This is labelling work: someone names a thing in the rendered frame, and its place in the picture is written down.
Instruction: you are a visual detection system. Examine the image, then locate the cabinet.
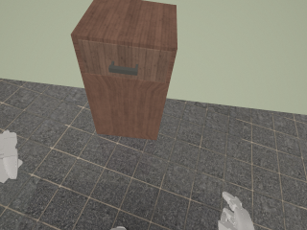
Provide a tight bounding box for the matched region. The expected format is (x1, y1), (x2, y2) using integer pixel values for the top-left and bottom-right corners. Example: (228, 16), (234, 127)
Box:
(71, 0), (177, 141)

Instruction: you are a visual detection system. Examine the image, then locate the right robot hand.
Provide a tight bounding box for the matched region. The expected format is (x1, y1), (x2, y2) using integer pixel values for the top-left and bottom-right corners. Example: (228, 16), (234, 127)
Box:
(218, 192), (255, 230)

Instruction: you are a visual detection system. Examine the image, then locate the handle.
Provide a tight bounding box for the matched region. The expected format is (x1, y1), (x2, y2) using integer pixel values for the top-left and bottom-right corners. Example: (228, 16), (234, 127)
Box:
(108, 61), (138, 76)

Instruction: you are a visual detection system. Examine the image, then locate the drawer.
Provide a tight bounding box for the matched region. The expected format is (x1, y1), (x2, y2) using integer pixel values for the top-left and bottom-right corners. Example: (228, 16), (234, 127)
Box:
(78, 39), (171, 83)

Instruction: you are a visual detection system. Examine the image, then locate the left robot hand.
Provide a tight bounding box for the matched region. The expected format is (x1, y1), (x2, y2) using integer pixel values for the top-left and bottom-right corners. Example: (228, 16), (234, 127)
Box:
(0, 129), (23, 183)

